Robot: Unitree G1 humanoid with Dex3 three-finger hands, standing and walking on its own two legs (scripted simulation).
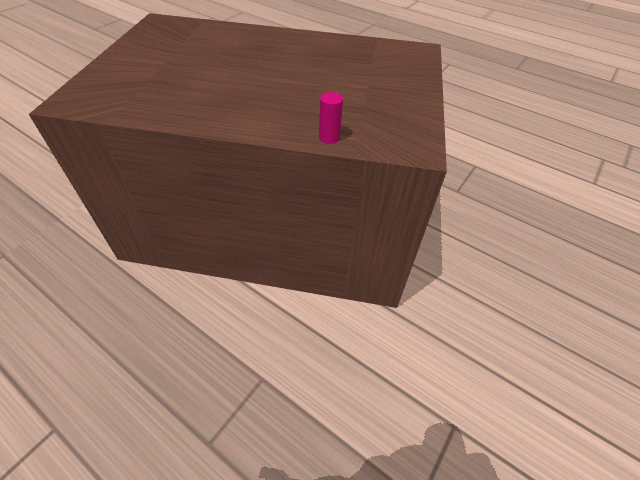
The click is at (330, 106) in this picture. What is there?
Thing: slim round
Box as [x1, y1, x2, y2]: [319, 92, 342, 143]
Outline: 327,92 322,94 320,98 319,138 323,142 333,143 336,142 339,138 342,97 337,93
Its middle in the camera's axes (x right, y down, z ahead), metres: +0.03 -0.29 +0.96
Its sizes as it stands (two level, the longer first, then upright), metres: 0.054 0.054 0.113
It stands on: a support 0.65 m high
